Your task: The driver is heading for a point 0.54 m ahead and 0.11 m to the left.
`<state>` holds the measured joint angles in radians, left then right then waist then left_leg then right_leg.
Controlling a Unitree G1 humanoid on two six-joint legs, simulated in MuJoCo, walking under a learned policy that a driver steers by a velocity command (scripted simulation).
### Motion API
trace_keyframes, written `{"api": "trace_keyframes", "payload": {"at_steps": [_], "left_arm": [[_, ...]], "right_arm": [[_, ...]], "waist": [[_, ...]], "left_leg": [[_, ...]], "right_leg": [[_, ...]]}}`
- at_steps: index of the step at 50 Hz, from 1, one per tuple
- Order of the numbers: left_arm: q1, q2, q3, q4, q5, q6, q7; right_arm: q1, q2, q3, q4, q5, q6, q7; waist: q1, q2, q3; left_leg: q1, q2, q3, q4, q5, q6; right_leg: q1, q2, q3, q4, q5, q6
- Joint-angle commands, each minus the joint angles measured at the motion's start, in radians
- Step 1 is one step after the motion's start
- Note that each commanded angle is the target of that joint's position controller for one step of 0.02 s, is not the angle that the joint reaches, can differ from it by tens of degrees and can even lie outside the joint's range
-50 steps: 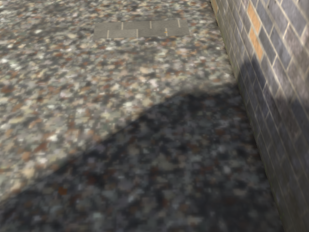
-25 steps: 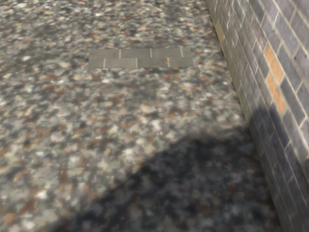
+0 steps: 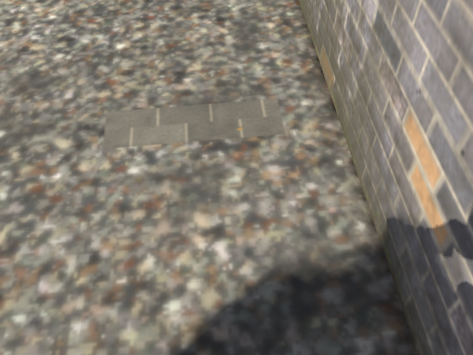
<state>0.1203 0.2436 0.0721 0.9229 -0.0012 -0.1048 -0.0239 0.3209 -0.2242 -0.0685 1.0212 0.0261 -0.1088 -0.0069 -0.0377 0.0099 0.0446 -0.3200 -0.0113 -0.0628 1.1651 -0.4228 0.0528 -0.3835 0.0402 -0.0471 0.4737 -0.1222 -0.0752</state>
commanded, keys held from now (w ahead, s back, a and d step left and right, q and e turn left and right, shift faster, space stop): w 0.14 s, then w+q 0.36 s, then no key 0.50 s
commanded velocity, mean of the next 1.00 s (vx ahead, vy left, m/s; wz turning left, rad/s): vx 0.35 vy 0.00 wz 0.20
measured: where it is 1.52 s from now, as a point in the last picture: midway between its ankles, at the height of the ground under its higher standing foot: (215, 329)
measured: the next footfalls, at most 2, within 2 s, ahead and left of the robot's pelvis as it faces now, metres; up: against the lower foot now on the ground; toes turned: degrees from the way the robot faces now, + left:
left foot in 0.50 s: +0.47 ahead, +0.18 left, +0.00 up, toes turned +13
right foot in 0.96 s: +0.66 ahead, +0.01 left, +0.00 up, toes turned +14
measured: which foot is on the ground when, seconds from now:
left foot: up 0.00-0.48, down 0.50-1.00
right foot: down 0.00-0.52, up 0.54-0.94, down 0.96-1.00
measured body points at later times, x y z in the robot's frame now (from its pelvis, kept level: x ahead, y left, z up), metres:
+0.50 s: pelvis +0.30 +0.06 -0.02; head +0.33 +0.05 +0.43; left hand +0.23 +0.32 -0.16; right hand +0.54 -0.14 -0.12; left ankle +0.43 +0.17 -0.73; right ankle +0.08 -0.08 -0.73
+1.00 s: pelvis +0.50 +0.10 +0.00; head +0.53 +0.09 +0.45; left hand +0.57 +0.38 -0.12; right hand +0.67 -0.14 -0.13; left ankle +0.43 +0.17 -0.73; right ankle +0.62 +0.00 -0.73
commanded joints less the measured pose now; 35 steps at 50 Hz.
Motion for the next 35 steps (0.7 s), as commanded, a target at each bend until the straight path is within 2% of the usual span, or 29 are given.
{"api": "trace_keyframes", "payload": {"at_steps": [1, 2, 3, 5, 6, 7, 11, 14, 15, 18, 20, 21, 22, 23, 24, 25, 26, 27, 28, 29, 30, 31, 32, 34, 35], "left_arm": [[0.048, 0.109, 0.02, -0.018, 0.011, -0.015, 0.011], [0.068, 0.099, 0.016, -0.004, 0.013, -0.012, 0.013], [0.105, 0.106, 0.015, 0.014, 0.01, -0.008, 0.016], [0.152, 0.131, 0.018, 0.029, 0.005, -0.005, 0.023], [0.172, 0.149, 0.021, 0.037, 0.008, -0.003, 0.027], [0.19, 0.154, 0.021, 0.041, 0.007, 0.0, 0.031], [0.243, 0.15, 0.011, 0.055, 0.009, 0.004, 0.04], [0.276, 0.139, -0.004, 0.069, 0.017, -0.002, 0.045], [0.283, 0.136, -0.008, 0.07, 0.011, -0.004, 0.048], [0.3, 0.157, -0.008, 0.078, 0.012, 0.011, 0.046], [0.297, 0.164, -0.007, 0.079, 0.012, 0.022, 0.041], [0.283, 0.179, 0.001, 0.069, -0.003, 0.03, 0.043], [0.265, 0.191, 0.003, 0.072, -0.015, 0.034, 0.059], [0.256, 0.178, -0.003, 0.061, -0.01, 0.035, 0.065], [0.239, 0.186, -0.002, 0.053, -0.007, 0.039, 0.069], [0.227, 0.203, 0.002, 0.037, -0.003, 0.035, 0.07], [0.306, 0.135, -0.018, 0.002, 0.034, 0.013, 0.053], [0.383, 0.074, -0.048, -0.001, 0.01, -0.025, 0.028], [0.25, 0.171, -0.02, -0.006, -0.033, -0.047, 0.016], [0.135, 0.15, -0.028, -0.048, -0.052, -0.049, 0.021], [0.104, 0.135, -0.028, -0.045, -0.036, -0.042, 0.032], [0.105, 0.138, -0.019, -0.043, -0.018, -0.026, 0.04], [0.134, 0.126, -0.017, -0.039, -0.015, -0.007, 0.042], [0.167, 0.088, -0.02, -0.037, -0.005, 0.016, 0.047], [0.16, 0.084, -0.019, -0.042, 0.001, 0.022, 0.051]], "right_arm": [[-0.04, -0.097, -0.031, -0.091, -0.013, -0.016, -0.018], [-0.027, -0.078, -0.031, -0.09, -0.013, -0.008, -0.019], [-0.018, -0.061, -0.032, -0.089, -0.004, -0.003, -0.025], [-0.068, -0.062, -0.034, -0.11, -0.004, 0.004, -0.031], [-0.117, -0.071, -0.035, -0.127, -0.013, 0.007, -0.03], [-0.158, -0.072, -0.034, -0.143, -0.015, 0.01, -0.028], [-0.248, -0.065, -0.026, -0.174, -0.004, 0.015, -0.006], [-0.328, -0.054, -0.014, -0.205, 0.006, 0.021, 0.017], [-0.358, -0.053, -0.01, -0.221, 0.009, 0.023, 0.02], [-0.42, -0.051, -0.002, -0.263, 0.012, 0.026, 0.039], [-0.448, -0.047, 0.004, -0.295, 0.01, 0.026, 0.054], [-0.467, -0.034, 0.011, -0.312, 0.011, 0.031, 0.057], [-0.447, -0.054, 0.003, -0.314, 0.013, 0.031, 0.065], [-0.377, -0.093, -0.011, -0.306, 0.019, 0.036, 0.071], [-0.212, -0.138, -0.034, -0.262, 0.011, 0.034, 0.074], [-0.044, -0.208, -0.066, -0.218, 0.007, 0.04, 0.063], [0.07, -0.323, -0.089, -0.188, -0.017, 0.053, 0.035], [0.063, -0.298, -0.072, -0.197, -0.025, 0.056, 0.036], [0.064, -0.212, -0.049, -0.198, -0.032, 0.06, 0.036], [-0.038, -0.173, -0.035, -0.205, -0.025, 0.051, 0.034], [-0.106, -0.138, -0.021, -0.212, -0.019, 0.041, 0.037], [-0.139, -0.115, -0.015, -0.211, -0.022, 0.036, 0.036], [-0.158, -0.109, -0.011, -0.212, -0.031, 0.037, 0.037], [-0.175, -0.137, -0.016, -0.208, -0.033, 0.036, 0.032], [-0.171, -0.151, -0.019, -0.203, -0.032, 0.036, 0.025]], "waist": [[0.019, -0.034, -0.122], [0.008, -0.048, -0.117], [0.005, -0.074, -0.097], [0.015, -0.08, -0.057], [0.022, -0.084, -0.032], [0.031, -0.089, -0.015], [0.054, -0.102, 0.001], [0.074, -0.088, 0.016], [0.083, -0.072, 0.041], [0.108, -0.073, 0.077], [0.109, -0.084, 0.089], [0.11, -0.082, 0.086], [0.089, -0.102, 0.082], [0.06, -0.18, 0.022], [-0.024, -0.2, -0.06], [-0.105, -0.173, -0.159], [-0.061, 0.112, -0.325], [-0.011, 0.263, -0.543], [-0.068, 0.124, -0.491], [-0.047, 0.057, -0.309], [-0.004, -0.051, -0.2], [0.033, -0.057, -0.158], [0.067, -0.02, -0.142], [0.1, 0.02, -0.126], [0.105, 0.029, -0.125]], "left_leg": [[-0.311, 0.14, -0.048, 0.043, 0.146, 0.003], [-0.3, 0.147, -0.042, 0.016, 0.16, 0.0], [-0.33, 0.154, -0.03, -0.007, 0.166, -0.004], [-0.41, 0.165, -0.015, -0.074, 0.237, -0.021], [-0.436, 0.174, -0.01, -0.116, 0.294, -0.035], [-0.469, 0.173, -0.004, -0.158, 0.348, -0.046], [-0.475, 0.152, 0.022, -0.306, 0.543, -0.051], [-0.454, 0.126, 0.035, -0.39, 0.623, -0.043], [-0.466, 0.115, 0.037, -0.413, 0.63, -0.039], [-0.49, 0.084, 0.048, -0.497, 0.576, -0.031], [-0.448, 0.057, 0.102, -0.526, 0.491, -0.013], [-0.407, 0.035, 0.138, -0.573, 0.442, 0.008], [-0.354, 0.021, 0.169, -0.592, 0.389, 0.027], [-0.247, -0.018, 0.198, -0.589, 0.372, 0.054], [-0.061, -0.066, 0.22, -0.627, 0.392, 0.081], [0.224, -0.059, 0.158, -0.64, 0.454, 0.122], [0.638, 0.194, -0.17, -0.546, 0.71, 0.248], [0.839, 0.414, -0.684, -0.761, 0.632, 0.432], [0.762, 0.368, -0.575, -0.816, 0.653, 0.356], [0.584, 0.328, -0.396, -0.808, 0.769, 0.284], [0.393, 0.292, -0.278, -0.825, 0.85, 0.247], [0.263, 0.255, -0.209, -0.849, 0.878, 0.226], [0.176, 0.228, -0.162, -0.873, 0.898, 0.22], [0.088, 0.202, -0.094, -0.9, 0.957, 0.228], [0.071, 0.193, -0.065, -0.905, 0.994, 0.231]], "right_leg": [[0.308, -0.305, 0.393, -0.284, 0.041, -0.156], [0.292, -0.292, 0.367, -0.3, 0.061, -0.157], [0.284, -0.29, 0.349, -0.315, 0.053, -0.158], [0.271, -0.279, 0.306, -0.34, 0.045, -0.153], [0.253, -0.282, 0.291, -0.356, 0.023, -0.146], [0.251, -0.276, 0.275, -0.365, 0.025, -0.138], [0.277, -0.244, 0.142, -0.363, 0.137, -0.081], [0.326, -0.249, 0.068, -0.353, 0.168, -0.05], [0.346, -0.261, 0.052, -0.356, 0.183, -0.045], [0.453, -0.293, 0.003, -0.328, 0.236, -0.046], [0.492, -0.307, -0.036, -0.285, 0.378, -0.046], [0.505, -0.31, -0.049, -0.254, 0.487, -0.039], [0.521, -0.313, -0.073, -0.195, 0.668, -0.026], [0.54, -0.304, -0.083, -0.11, 0.866, -0.019], [0.525, -0.276, -0.11, 0.074, 1.006, -0.005], [0.378, -0.242, -0.115, 0.306, 0.953, 0.022], [0.013, -0.142, -0.101, 0.696, 0.26, 0.078], [-0.231, 0.035, 0.071, 0.991, -0.473, 0.109], [-0.29, -0.037, 0.181, 1.044, -0.431, 0.085], [-0.325, -0.094, 0.143, 0.966, -0.377, 0.07], [-0.297, -0.135, 0.121, 0.891, -0.326, 0.075], [-0.223, -0.159, 0.115, 0.819, -0.292, 0.077], [-0.153, -0.168, 0.117, 0.781, -0.278, 0.079], [-0.109, -0.158, 0.098, 0.693, -0.254, 0.096], [-0.108, -0.148, 0.088, 0.641, -0.219, 0.108]]}}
